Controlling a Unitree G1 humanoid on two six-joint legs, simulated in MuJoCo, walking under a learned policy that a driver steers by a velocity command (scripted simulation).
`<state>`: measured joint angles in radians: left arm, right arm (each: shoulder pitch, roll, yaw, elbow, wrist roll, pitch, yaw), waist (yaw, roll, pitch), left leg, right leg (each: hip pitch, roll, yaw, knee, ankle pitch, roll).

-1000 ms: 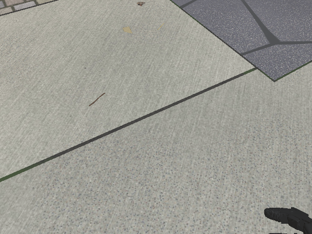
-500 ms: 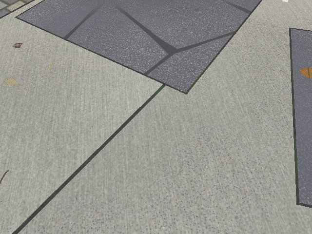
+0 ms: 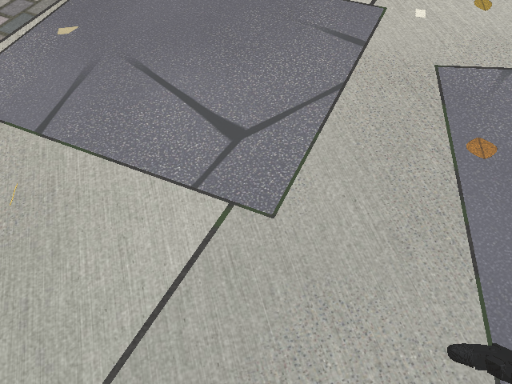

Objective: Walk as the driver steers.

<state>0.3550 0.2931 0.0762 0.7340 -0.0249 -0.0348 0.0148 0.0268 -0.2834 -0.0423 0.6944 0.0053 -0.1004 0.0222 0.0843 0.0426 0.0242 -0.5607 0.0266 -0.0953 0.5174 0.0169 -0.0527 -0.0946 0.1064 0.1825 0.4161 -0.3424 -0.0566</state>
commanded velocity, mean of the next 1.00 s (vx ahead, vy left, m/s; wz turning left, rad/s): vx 0.50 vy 0.00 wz -0.60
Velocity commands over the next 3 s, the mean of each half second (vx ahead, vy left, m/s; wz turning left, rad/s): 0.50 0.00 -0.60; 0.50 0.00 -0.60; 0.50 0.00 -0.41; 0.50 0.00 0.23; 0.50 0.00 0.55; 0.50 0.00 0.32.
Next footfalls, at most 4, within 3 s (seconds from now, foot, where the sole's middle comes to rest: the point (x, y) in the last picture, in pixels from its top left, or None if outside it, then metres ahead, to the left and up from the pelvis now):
0.06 left None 0.21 0.14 -0.77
0.58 right None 0.43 -0.18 -0.77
1.06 left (348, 279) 0.77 -0.14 -0.77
1.56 right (485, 286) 0.77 -0.52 -0.77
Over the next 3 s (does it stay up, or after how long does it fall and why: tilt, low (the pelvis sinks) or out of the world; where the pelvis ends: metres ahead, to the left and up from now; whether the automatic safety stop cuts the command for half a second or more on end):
stays up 1.40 -0.74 0.00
